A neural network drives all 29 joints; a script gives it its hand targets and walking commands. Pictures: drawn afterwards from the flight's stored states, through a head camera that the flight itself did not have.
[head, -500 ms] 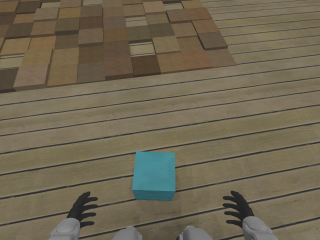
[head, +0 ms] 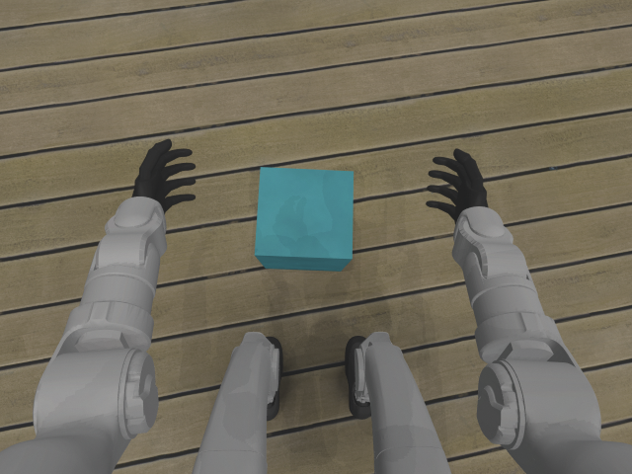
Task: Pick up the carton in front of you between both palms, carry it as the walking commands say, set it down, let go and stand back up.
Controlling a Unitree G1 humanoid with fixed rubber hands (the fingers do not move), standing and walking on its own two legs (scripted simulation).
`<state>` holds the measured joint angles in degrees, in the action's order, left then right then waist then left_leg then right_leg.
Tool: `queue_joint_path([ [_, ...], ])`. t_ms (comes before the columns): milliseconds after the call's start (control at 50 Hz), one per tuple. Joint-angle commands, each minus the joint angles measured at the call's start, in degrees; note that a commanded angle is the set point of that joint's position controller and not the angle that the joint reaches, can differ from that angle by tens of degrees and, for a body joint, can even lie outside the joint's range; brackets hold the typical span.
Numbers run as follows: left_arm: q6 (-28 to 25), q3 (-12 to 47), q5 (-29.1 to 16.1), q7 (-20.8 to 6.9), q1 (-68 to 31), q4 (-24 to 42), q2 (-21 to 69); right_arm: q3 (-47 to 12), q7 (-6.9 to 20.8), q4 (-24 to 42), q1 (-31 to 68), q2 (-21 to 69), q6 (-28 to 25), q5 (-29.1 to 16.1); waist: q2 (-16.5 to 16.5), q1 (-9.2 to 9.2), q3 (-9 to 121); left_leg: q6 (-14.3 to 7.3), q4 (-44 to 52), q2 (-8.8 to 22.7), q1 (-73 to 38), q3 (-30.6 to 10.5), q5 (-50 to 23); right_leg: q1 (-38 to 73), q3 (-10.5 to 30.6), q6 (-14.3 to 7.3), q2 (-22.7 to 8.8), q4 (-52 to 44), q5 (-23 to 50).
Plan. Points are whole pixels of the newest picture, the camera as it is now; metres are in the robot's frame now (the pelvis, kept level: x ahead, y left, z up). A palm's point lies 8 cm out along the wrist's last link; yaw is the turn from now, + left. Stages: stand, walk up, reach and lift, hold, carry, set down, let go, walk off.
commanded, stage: reach and lift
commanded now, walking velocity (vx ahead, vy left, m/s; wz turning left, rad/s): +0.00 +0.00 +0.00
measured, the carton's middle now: (305, 225) +0.50 +0.02 -0.54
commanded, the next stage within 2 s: none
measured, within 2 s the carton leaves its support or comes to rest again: leaves its support in 1.96 s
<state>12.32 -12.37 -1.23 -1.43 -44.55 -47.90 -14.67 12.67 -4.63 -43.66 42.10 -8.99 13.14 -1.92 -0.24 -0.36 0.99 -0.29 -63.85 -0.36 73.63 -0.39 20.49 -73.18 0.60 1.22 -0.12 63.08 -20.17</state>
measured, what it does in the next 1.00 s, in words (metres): lowers itself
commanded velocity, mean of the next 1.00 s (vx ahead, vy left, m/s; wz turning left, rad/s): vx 0.00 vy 0.00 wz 0.00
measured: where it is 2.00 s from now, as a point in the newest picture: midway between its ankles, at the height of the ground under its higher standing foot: (314, 392)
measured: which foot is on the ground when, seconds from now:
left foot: down 0.00-1.00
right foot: down 0.00-1.00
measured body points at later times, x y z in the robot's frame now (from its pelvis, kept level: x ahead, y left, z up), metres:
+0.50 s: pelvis +0.01 +0.00 -0.05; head +0.34 +0.01 +0.26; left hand +0.53 +0.21 -0.19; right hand +0.52 -0.18 -0.20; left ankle +0.07 +0.11 -0.63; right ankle +0.08 -0.13 -0.63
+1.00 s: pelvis -0.04 -0.01 -0.26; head +0.32 +0.01 +0.00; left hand +0.51 +0.20 -0.43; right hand +0.50 -0.18 -0.43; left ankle +0.07 +0.12 -0.63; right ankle +0.07 -0.13 -0.63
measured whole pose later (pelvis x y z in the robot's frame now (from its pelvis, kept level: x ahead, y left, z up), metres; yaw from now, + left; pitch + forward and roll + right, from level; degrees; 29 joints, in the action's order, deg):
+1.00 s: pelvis -0.04 -0.01 -0.26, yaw -1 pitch +42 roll -2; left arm 4.9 -6.6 -10.6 3.3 -80.5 -63.6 -24.3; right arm 9.3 -9.3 -57.9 77.4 -16.1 6.0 -10.2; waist -1.0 0.1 -12.8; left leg 1.9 -117.3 -2.3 129.5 -2.8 30.0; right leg -128.7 1.3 2.9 3.5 116.4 -30.1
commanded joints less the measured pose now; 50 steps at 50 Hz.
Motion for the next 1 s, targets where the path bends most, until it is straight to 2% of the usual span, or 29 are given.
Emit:
queue_joint_path([
  [0, -2.1, -2.1, 0.1, 0.4, -20.1, 2.8, -8.3, 2.5, -0.9, 3.5, 18.4, -6.4, -2.0, 0.2, 1.8, 0.02, 42.1, 2.3, 7.0, -2.5, -20.3, 0.8, -6.7, 15.3, -2.5, 1.4, 3.3, -6.0, 4.0],
  [100, -3.5, -2.9, 0.1, 0.6, -32.3, -1.5, -10.2, 4.2, -1.4, 0.5, 29.8, -8.1, -3.4, 0.0, 2.2, -0.18, 48.2, 2.4, 6.1, -2.5, -18.8, 0.6, -6.4, 12.4, -3.0, 1.3, 3.5, -4.9, 3.8],
  [160, -4.2, -3.6, 0.9, 0.5, -36.0, -3.2, -10.7, 5.2, -1.4, -0.9, 32.9, -8.4, -4.2, 0.7, 2.7, -0.11, 53.8, 2.4, 5.4, -2.6, -20.4, 0.6, -10.3, 12.3, -3.3, 1.3, 3.8, -4.3, 6.8],
  [220, -5.2, -4.7, 2.4, 0.3, -36.0, -3.5, -10.4, 6.3, -1.0, -0.9, 32.3, -8.1, -5.3, 2.0, 3.2, -0.11, 60.2, 2.1, 4.3, -2.9, -23.7, 0.3, -18.8, 12.7, -3.6, 1.3, 4.3, -3.9, 13.3],
  [300, -7.3, -7.0, 4.9, -0.3, -33.4, -3.8, -7.7, 8.3, 0.0, -1.3, 29.6, -6.0, -7.7, 4.6, 3.3, 0.09, 59.0, 2.0, 2.2, -2.8, -20.7, -0.5, -27.8, 7.4, -2.9, 1.4, 4.5, -2.3, 20.2],
  [400, -9.5, -9.3, 7.0, -0.3, -29.9, -4.2, -5.0, 10.0, 0.5, -2.5, 26.9, -3.7, -10.2, 6.7, 2.7, 0.23, 54.9, 2.3, -3.6, -2.4, -9.8, -1.2, -31.2, -2.4, -2.0, 1.7, 4.4, 3.7, 23.0],
  [520, -10.7, -8.3, 5.2, 1.0, -27.9, -4.4, -5.7, 8.1, -0.4, -3.1, 25.9, -4.0, -11.3, 5.0, 1.5, 0.83, 55.8, 2.7, -15.2, -2.8, 2.7, -0.8, -28.0, -11.7, -1.9, 2.4, 4.5, 15.7, 21.4],
  [640, -10.9, -2.5, -1.7, 2.7, -32.7, -0.3, -11.4, 2.0, -2.6, 0.6, 31.1, -7.9, -10.9, -1.7, 0.9, 1.26, 67.5, 3.1, -27.3, -2.9, 7.5, 0.8, -25.1, -10.2, -2.6, 3.0, 4.6, 28.3, 22.1],
  [720, -9.8, 1.1, -5.8, 3.4, -37.6, 0.0, -14.1, -1.1, -3.8, 1.1, 35.8, -9.9, -9.5, -5.5, 1.5, 1.25, 68.4, 3.2, -33.2, -2.4, 11.2, 2.1, -17.7, -11.3, -3.3, 2.8, 4.4, 34.5, 16.3],
  [740, -9.4, 1.7, -6.6, 3.5, -39.1, -0.4, -14.5, -1.5, -4.0, 0.7, 37.3, -10.2, -9.1, -6.1, 1.6, 1.25, 67.3, 3.2, -34.3, -2.2, 12.5, 2.3, -15.2, -12.3, -3.5, 2.7, 4.3, 35.6, 13.9],
  [760, -9.1, 3.0, -7.4, 3.7, -40.6, -1.2, -14.7, -1.4, -4.2, -0.2, 38.9, -11.0, -8.8, -6.5, 2.0, 0.97, 65.8, 3.3, -34.6, -2.1, 15.0, 2.6, -9.7, -12.1, -3.8, 2.5, 3.9, 36.6, 9.9],
  [800, -8.5, 3.3, -8.0, 3.9, -43.5, -2.8, -15.3, -2.1, -4.3, -1.5, 41.0, -10.9, -8.3, -7.2, 2.4, 1.09, 63.7, 3.4, -37.4, -1.5, 14.6, 2.5, -8.8, -16.1, -4.1, 2.5, 3.7, 38.3, 7.1],
  [860, -8.2, 3.9, -8.9, 4.5, -47.1, -4.5, -17.3, -2.6, -5.0, -2.7, 45.7, -12.8, -7.9, -8.1, 2.0, 1.53, 64.0, 3.0, -40.5, -0.9, 16.4, 2.9, -5.4, -14.8, -3.9, 2.3, 3.3, 41.6, 4.4],
  [920, -8.1, 4.8, -9.4, 4.9, -49.8, -9.4, -17.7, -2.8, -5.0, -7.6, 48.6, -13.4, -7.8, -8.3, 1.3, 1.39, 56.5, 2.7, -42.3, -0.3, 21.0, 2.4, 0.1, -17.9, -3.6, 2.2, 2.7, 43.8, -0.3],
  [980, -8.8, 5.6, -9.6, 4.9, -52.1, -13.4, -17.5, -2.9, -4.4, -11.8, 51.0, -13.8, -8.6, -8.5, 1.0, 1.27, 50.8, 2.5, -44.6, 0.4, 23.6, 1.6, 1.7, -21.1, -3.3, 2.0, 2.3, 46.2, -1.9],
])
